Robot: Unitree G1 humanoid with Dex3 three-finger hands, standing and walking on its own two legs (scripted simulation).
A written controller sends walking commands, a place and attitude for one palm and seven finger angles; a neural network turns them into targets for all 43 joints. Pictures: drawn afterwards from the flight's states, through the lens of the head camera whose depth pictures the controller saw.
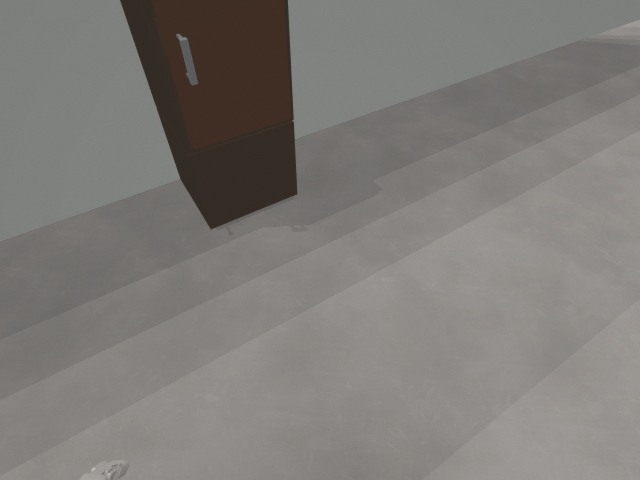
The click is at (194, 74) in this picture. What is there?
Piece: cupboard door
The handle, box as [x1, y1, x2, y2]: [176, 34, 197, 85]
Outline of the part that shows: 176,34 180,42 187,69 186,75 189,78 190,83 192,85 197,83 187,39 179,34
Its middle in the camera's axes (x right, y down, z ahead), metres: -0.40 -0.53 +1.14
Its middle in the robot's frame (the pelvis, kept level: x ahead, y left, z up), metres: +1.19 +0.46 -0.03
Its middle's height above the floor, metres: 0.74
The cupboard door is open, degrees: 0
